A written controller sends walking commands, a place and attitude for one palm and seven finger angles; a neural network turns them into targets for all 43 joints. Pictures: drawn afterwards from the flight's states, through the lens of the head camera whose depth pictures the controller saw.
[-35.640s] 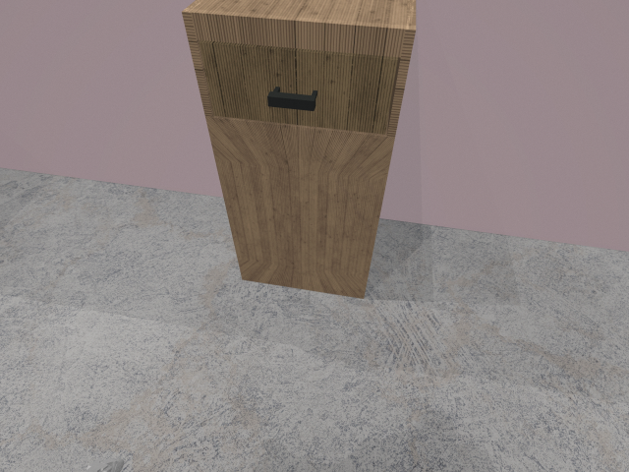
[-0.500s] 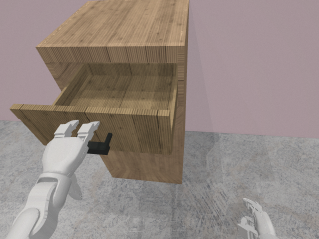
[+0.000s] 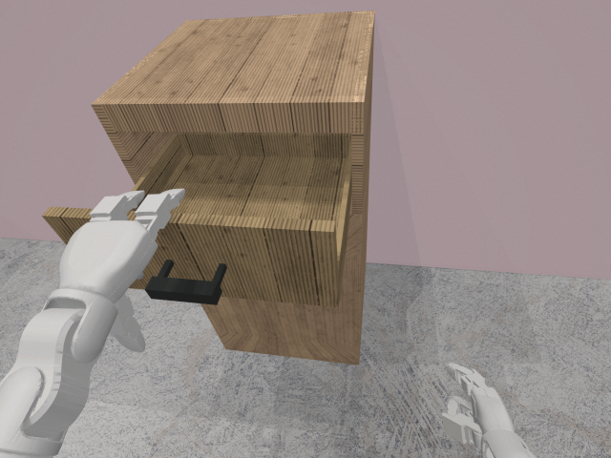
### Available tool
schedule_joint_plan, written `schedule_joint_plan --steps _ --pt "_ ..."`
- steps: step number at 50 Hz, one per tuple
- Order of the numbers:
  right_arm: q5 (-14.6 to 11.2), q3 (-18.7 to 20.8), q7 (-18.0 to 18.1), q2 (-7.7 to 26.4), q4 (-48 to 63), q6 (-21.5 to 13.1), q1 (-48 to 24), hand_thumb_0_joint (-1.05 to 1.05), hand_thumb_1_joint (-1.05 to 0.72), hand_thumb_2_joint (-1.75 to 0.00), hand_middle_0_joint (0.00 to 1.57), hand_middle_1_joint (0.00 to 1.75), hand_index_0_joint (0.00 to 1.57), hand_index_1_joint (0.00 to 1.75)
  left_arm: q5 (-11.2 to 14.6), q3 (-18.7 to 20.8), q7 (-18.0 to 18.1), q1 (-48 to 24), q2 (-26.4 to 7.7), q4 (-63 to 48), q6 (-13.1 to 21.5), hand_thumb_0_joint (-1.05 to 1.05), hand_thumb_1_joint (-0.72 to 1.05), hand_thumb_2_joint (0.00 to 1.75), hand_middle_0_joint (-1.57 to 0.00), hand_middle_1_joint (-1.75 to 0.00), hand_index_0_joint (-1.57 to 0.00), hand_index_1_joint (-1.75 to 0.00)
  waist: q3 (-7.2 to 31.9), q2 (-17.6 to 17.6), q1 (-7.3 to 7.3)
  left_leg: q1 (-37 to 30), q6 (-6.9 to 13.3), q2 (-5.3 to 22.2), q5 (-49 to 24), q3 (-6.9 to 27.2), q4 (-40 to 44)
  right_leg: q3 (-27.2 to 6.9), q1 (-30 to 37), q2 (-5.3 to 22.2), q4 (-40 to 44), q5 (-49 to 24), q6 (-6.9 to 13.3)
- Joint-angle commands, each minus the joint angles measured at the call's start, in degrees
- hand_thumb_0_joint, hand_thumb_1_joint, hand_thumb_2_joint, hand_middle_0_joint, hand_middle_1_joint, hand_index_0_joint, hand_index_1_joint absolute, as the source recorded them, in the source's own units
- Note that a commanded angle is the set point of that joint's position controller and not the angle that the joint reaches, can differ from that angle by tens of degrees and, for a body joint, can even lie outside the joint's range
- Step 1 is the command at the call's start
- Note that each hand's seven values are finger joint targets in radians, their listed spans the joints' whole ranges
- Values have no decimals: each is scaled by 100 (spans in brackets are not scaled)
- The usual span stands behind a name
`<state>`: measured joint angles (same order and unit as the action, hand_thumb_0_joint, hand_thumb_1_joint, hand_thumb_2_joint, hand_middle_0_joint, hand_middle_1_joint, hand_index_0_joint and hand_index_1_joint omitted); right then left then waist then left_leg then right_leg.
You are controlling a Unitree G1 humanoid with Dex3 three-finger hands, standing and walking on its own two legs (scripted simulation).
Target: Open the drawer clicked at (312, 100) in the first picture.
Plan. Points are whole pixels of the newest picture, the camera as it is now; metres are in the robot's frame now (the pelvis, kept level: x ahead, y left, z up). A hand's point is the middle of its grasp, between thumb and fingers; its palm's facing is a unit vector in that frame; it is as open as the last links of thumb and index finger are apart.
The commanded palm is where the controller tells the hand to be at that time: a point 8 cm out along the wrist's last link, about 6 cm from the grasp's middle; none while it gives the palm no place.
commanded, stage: lift the hand off the handle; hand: left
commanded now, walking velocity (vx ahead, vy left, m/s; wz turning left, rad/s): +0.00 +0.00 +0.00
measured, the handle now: (189, 278) +0.34 +0.24 +0.04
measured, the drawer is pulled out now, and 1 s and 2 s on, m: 0.22 0.22 0.22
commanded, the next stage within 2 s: draw the hand back to the body in 0.44 s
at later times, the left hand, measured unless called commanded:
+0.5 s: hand (115, 243) +0.27 +0.25 +0.20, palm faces +0.13 -0.03 -0.99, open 16.2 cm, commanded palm +0.22 +0.24 +0.25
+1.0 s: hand (99, 284) +0.23 +0.25 +0.18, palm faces +0.11 -0.04 -0.99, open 16.2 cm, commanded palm +0.18 +0.25 +0.25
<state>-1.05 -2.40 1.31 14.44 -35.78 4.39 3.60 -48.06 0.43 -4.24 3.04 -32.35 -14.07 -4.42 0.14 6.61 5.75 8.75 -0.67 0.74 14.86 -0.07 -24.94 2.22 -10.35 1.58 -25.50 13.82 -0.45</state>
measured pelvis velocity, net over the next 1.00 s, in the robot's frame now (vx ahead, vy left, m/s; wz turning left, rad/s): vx -0.02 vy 0.00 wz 0.01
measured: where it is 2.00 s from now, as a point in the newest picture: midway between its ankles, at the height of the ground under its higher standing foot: outside the picture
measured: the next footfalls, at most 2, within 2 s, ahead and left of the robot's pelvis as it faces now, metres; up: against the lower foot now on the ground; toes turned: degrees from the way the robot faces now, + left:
none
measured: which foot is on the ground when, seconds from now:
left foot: down 0.00-1.00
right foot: down 0.00-1.00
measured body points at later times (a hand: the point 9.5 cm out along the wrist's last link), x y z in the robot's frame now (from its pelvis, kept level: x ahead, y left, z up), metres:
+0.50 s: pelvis -0.02 +0.00 +0.00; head -0.02 -0.06 +0.45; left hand +0.26 +0.24 +0.25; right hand +0.22 -0.20 -0.09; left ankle -0.02 +0.13 -0.74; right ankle +0.00 -0.12 -0.74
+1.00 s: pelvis -0.02 +0.00 +0.00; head -0.03 -0.05 +0.44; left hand +0.22 +0.25 +0.23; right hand +0.21 -0.21 -0.10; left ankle -0.02 +0.13 -0.74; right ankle +0.00 -0.12 -0.74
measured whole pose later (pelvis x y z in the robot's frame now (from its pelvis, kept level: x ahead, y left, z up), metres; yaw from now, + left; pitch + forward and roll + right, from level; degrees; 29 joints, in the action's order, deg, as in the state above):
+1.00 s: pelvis -0.02 +0.00 +0.00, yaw +0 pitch -2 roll +0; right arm -2.0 -2.8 0.7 16.3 -34.5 2.5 5.2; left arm -41.7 7.1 -9.9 5.8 -37.4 -20.8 -4.8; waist -0.1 7.4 5.7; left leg 11.0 -0.9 0.8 14.5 0.5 -27.6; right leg 2.6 -12.2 1.5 -27.7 13.4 -0.3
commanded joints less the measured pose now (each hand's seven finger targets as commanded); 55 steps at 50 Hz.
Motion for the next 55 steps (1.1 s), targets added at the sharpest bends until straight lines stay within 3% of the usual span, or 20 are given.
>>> schedule_joint_plan --steps 1,6,8,11,13,14,18,19,23,25,28,29,33,35,38,44,48,51,53,55 --pt "-31 208 -21 585 927 -298 -908 0 -90 -90 20 30 20 30 83 977 134 -1171 -1204 -1147 -73 0 -50 30 -15 -30 -15 -30 1142 -404 -21 -9 89 -166 -1944 -143 230 102 692 -183 212 -1595 76" --pt "-51 199 -50 607 997 -338 -956 0 -90 -90 20 30 20 30 132 973 10 -1463 -1321 -1340 -163 0 -50 30 -15 -30 -15 -30 1190 -361 -3 -49 101 -173 -1822 -105 276 96 693 -179 237 -1398 89" --pt "-99 189 -43 656 985 -349 -1045 0 -90 -90 20 30 20 30 215 1335 -40 -1719 -1750 -1426 -185 0 -50 30 -15 -30 -15 -30 1266 -270 -13 -68 80 -145 -1739 -94 234 33 726 -181 244 -1368 98" --pt "-98 177 -65 609 986 -341 -1011 0 -90 -90 20 30 20 30 210 873 -144 -1993 -1340 -1368 -189 0 -50 30 -15 -30 -15 -30 1142 -266 -62 -27 91 -169 -1601 -96 336 99 567 -193 297 -1071 86" --pt "-131 184 -63 652 1014 -410 -1117 0 -90 -90 20 30 20 30 305 1351 -150 -2179 -1869 -1631 -171 0 -50 30 -15 -30 -15 -30 1401 -94 6 -114 75 -145 -1574 -72 296 14 733 -188 274 -1121 109" --pt "-70 117 -92 554 1056 -425 -1068 0 -90 -90 20 30 20 30 229 1071 -193 -2126 -1554 -1464 -184 0 -50 30 -15 -30 -15 -30 1450 -290 52 -30 88 -203 -1649 -67 286 52 784 -164 221 -1110 109" --pt "-175 148 -100 699 958 -353 -1088 0 -90 -90 20 30 20 30 360 1527 -312 -2276 -2009 -938 -371 0 -50 30 -15 -30 -15 -30 1097 -356 19 172 57 -117 -1376 -98 324 4 631 -184 296 -948 97" --pt "-139 80 -128 624 984 -329 -1054 0 -90 -90 20 30 20 30 309 1102 -407 -2211 -1572 -569 -439 0 -50 30 -15 -30 -15 -30 963 -487 5 309 65 -162 -1275 -127 329 29 567 -167 290 -779 85" --pt "-195 140 -139 737 1111 -300 -1107 0 -90 -90 20 30 20 30 429 1364 -597 -2189 -1929 -1044 -364 0 -50 30 -15 -30 -15 -30 1325 -385 -3 195 86 -133 -1198 -132 261 -43 679 -156 253 -856 82" --pt "-154 139 -139 639 1082 -321 -1008 0 -90 -90 20 30 20 30 398 976 -663 -2075 -1505 -982 -281 0 -50 30 -15 -30 -15 -30 1262 -475 -121 184 114 -156 -1227 -135 260 48 572 -159 254 -855 56" --pt "-138 162 -90 730 1133 -397 -990 0 -90 -90 20 30 20 30 467 1592 -595 -2061 -2127 -1306 -63 0 -50 30 -15 -30 -15 -30 1328 -376 -16 166 116 -153 -1150 -127 172 -21 608 -156 236 -826 66" --pt "-97 96 -104 611 1188 -430 -986 0 -90 -90 20 30 20 30 411 1265 -586 -2056 -1736 -1254 -8 0 -50 30 -15 -30 -15 -30 1341 -406 -7 218 121 -206 -1186 -121 150 11 605 -137 196 -772 61" --pt "-121 175 -62 705 1090 -485 -915 0 -90 -90 20 30 20 30 546 1882 -298 -1969 -2235 -1440 120 0 -50 30 -15 -30 -15 -30 1242 -170 28 206 76 -156 -1084 -123 145 -12 555 -143 252 -683 67" --pt "-108 171 -73 607 1057 -510 -865 0 -90 -90 20 30 20 30 532 1606 -193 -1714 -1822 -1215 96 0 -50 30 -15 -30 -15 -30 1116 -255 -16 262 75 -164 -1141 -128 152 54 465 -141 236 -697 56" --pt "-142 197 -46 708 1069 -530 -913 0 -90 -90 20 30 20 30 598 1908 -122 -1615 -2148 -1242 -2 0 -50 30 -15 -30 -15 -30 1126 -232 40 287 51 -131 -1039 -128 123 -33 519 -119 236 -660 67" --pt "-105 117 -55 639 1192 -542 -981 0 -90 -90 20 30 20 30 556 1424 -330 -1178 -1720 -1563 -74 0 -50 30 -15 -30 -15 -30 1204 -314 -4 282 93 -189 -1073 -114 105 30 496 -121 158 -677 33" --pt "-119 164 -3 718 1153 -570 -976 0 -90 -90 20 30 20 30 642 1861 -325 -1060 -2148 -1884 38 0 -50 30 -15 -30 -15 -30 1085 -220 -10 214 86 -134 -941 -77 126 20 428 -159 233 -566 47" --pt "-70 142 -5 645 1175 -557 -881 0 -90 -90 20 30 20 30 652 1791 -252 -631 -1881 -1819 99 0 -50 30 -15 -30 -15 -30 935 -384 18 298 89 -159 -985 -103 139 124 380 -154 226 -558 14" --pt "-111 163 -6 687 1145 -584 -926 0 -90 -90 20 30 20 30 725 2242 -169 -633 -2263 -1948 126 0 -50 30 -15 -30 -15 -30 1005 -279 61 257 57 -110 -1018 -86 95 79 428 -170 236 -594 37" --pt "-87 158 -30 605 1119 -561 -833 0 -90 -90 20 30 20 30 709 1944 -146 -378 -1856 -1805 114 0 -50 30 -15 -30 -15 -30 922 -337 7 279 64 -126 -1079 -106 129 160 364 -167 234 -600 20"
